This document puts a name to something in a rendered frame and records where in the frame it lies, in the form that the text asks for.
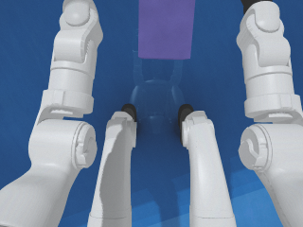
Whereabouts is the left robot forearm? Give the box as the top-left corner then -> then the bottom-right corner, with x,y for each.
28,0 -> 103,159

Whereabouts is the robot right shin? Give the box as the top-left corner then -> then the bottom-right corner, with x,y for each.
184,111 -> 215,133

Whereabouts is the robot left upper arm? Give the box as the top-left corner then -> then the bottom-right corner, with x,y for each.
0,118 -> 98,227

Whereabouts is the right robot forearm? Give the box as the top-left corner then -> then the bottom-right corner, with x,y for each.
236,1 -> 303,127

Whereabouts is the carton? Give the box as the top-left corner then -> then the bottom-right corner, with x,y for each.
138,0 -> 196,61

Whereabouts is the robot right hand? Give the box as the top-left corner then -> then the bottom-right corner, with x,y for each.
241,0 -> 273,15

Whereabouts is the left robot thigh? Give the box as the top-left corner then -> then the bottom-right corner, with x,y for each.
87,116 -> 137,227

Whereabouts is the robot right upper arm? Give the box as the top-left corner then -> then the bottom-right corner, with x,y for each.
238,123 -> 303,227

